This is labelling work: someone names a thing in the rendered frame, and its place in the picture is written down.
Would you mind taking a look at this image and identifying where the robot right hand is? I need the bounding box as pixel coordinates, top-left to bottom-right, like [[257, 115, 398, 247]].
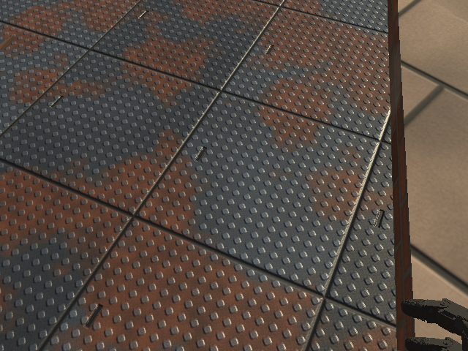
[[397, 298, 468, 351]]

